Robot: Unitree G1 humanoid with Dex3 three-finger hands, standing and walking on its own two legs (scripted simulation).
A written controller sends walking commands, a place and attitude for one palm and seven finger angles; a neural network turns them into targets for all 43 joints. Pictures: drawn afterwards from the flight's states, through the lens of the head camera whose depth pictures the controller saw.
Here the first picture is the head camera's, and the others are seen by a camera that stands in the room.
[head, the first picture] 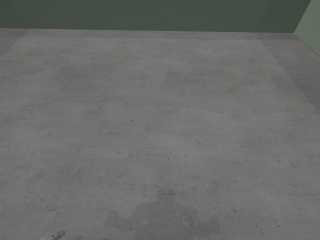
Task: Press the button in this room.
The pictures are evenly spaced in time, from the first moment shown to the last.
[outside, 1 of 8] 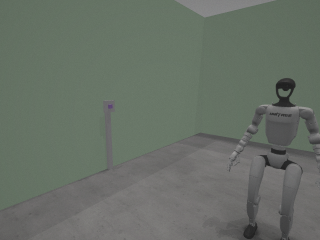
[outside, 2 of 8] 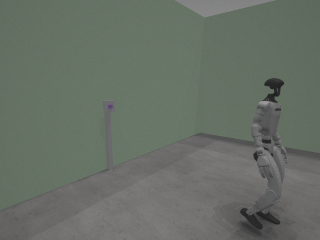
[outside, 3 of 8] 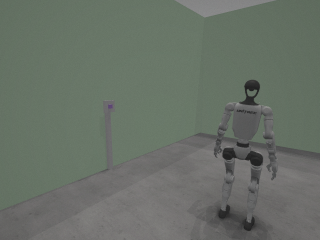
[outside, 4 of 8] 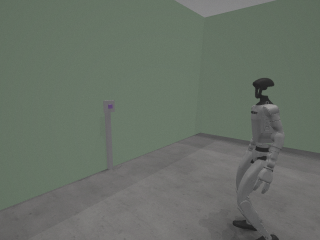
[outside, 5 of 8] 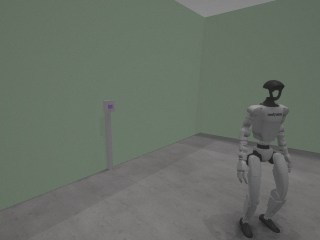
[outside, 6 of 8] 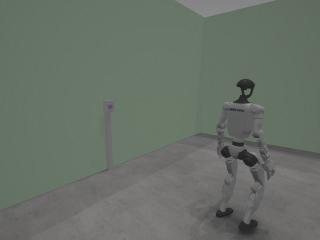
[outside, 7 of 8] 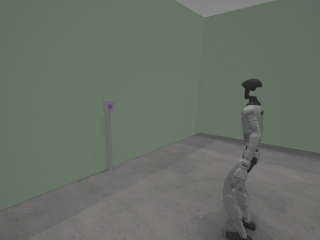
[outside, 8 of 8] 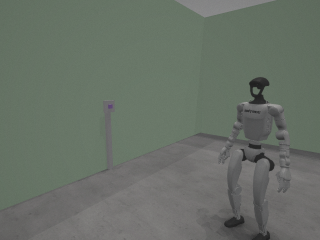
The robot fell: no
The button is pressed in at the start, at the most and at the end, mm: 0 0 0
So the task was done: no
